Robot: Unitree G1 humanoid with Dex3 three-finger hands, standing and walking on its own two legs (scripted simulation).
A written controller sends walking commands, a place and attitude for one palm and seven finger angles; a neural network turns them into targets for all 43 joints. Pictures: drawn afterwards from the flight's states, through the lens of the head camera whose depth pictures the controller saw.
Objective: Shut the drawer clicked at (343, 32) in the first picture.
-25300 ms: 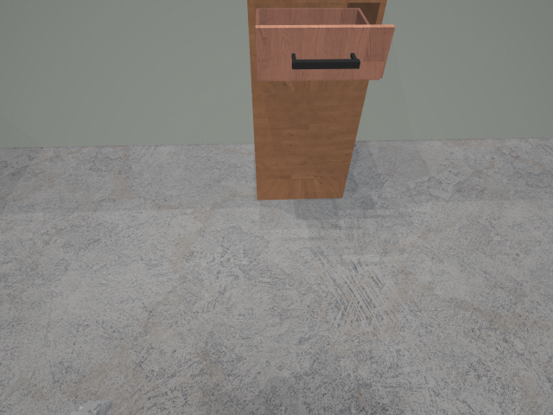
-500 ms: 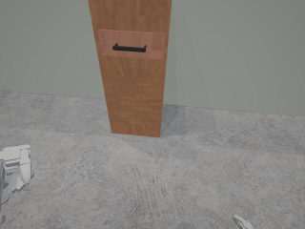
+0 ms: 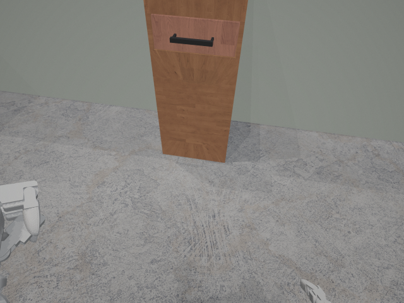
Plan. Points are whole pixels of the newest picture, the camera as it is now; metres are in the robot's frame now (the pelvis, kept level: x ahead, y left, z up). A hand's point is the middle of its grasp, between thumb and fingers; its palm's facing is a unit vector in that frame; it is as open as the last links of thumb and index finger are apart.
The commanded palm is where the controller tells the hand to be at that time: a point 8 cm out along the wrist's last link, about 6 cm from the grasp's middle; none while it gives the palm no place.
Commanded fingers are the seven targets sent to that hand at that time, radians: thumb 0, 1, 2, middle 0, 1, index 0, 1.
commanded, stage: stop stepping back and stand still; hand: left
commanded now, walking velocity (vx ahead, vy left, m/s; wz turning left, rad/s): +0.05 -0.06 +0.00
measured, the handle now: (192, 39) +1.14 +0.13 +0.05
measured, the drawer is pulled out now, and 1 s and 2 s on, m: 0.00 0.00 0.00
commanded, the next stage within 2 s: let the arm hang, fingers relaxed in 0.22 s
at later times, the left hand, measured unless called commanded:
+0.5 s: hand (92, 291) +0.16 +0.24 -0.08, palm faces +0.06 -0.92 -0.38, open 3.1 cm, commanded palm none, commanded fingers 0.00 0.90 0.90 -1.00 -1.17 -1.00 -1.17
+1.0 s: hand out of the picture -0.02 +0.22 -0.16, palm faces +0.01 -0.97 -0.26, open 6.3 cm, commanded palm none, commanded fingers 0.00 0.90 0.90 -0.20 -0.30 -0.20 -0.30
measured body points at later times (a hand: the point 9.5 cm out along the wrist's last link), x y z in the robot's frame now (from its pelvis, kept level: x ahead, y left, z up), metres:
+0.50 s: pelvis -0.01 +0.01 -0.01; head -0.01 -0.01 +0.44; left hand +0.16 +0.29 -0.06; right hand +0.11 -0.24 -0.14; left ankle +0.02 +0.13 -0.73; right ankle +0.04 -0.09 -0.73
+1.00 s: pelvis -0.01 +0.02 +0.01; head +0.00 +0.01 +0.46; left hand -0.02 +0.27 -0.14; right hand -0.05 -0.21 -0.16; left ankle +0.02 +0.13 -0.73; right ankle +0.04 -0.09 -0.73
